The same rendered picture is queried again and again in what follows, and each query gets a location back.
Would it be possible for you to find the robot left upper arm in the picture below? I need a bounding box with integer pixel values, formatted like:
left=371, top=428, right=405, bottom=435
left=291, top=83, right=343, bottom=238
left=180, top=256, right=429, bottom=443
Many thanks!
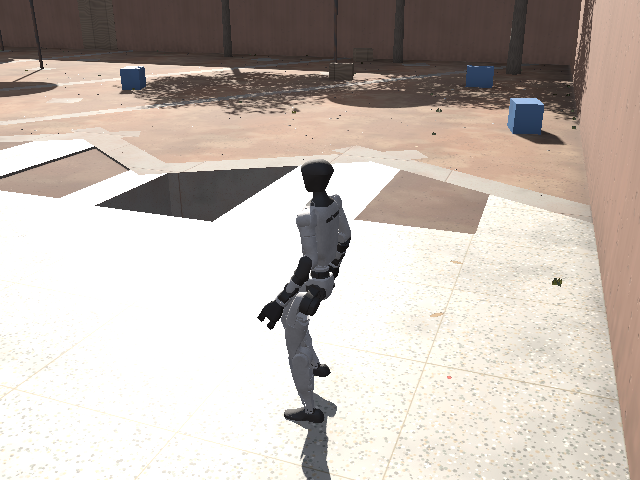
left=296, top=208, right=318, bottom=270

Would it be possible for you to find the robot right upper arm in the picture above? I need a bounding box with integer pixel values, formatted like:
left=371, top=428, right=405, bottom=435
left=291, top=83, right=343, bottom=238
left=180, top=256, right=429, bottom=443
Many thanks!
left=328, top=194, right=351, bottom=243

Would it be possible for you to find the robot right shin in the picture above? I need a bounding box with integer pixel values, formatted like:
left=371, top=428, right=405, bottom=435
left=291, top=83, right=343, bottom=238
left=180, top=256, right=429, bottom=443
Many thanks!
left=281, top=317, right=320, bottom=369

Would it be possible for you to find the right robot hand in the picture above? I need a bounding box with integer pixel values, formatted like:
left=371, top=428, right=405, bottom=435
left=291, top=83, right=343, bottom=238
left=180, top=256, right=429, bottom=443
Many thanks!
left=328, top=265, right=340, bottom=280

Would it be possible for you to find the robot left forearm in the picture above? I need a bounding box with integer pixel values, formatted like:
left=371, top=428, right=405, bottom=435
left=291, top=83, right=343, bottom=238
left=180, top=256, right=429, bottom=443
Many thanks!
left=275, top=256, right=312, bottom=307

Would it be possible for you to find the robot shin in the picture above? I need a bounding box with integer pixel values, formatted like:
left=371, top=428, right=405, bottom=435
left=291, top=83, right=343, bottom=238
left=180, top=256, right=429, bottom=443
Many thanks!
left=281, top=317, right=320, bottom=369
left=288, top=353, right=315, bottom=414

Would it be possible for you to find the robot left shin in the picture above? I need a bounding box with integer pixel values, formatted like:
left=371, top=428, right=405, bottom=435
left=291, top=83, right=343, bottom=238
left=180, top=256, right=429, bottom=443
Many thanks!
left=288, top=353, right=315, bottom=414

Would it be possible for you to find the robot right forearm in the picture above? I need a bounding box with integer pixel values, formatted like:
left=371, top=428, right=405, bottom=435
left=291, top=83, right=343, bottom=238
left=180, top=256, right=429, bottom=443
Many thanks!
left=329, top=237, right=351, bottom=268

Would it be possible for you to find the left robot hand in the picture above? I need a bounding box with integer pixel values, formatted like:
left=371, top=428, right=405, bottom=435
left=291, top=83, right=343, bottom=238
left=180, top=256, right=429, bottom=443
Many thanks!
left=257, top=300, right=284, bottom=330

